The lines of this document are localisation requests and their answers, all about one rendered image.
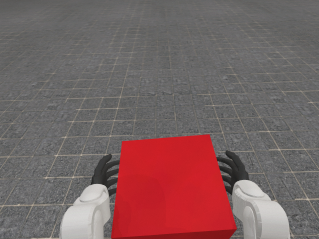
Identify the robot right hand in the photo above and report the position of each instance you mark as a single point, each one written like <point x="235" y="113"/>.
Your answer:
<point x="237" y="172"/>

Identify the right robot forearm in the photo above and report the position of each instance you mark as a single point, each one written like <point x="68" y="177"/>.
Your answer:
<point x="261" y="217"/>

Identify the left robot forearm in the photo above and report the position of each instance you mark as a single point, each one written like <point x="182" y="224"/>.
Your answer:
<point x="86" y="218"/>

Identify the robot left hand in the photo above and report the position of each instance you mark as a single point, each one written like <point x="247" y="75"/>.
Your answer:
<point x="101" y="175"/>

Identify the carton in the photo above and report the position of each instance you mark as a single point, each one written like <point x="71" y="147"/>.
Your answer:
<point x="171" y="188"/>

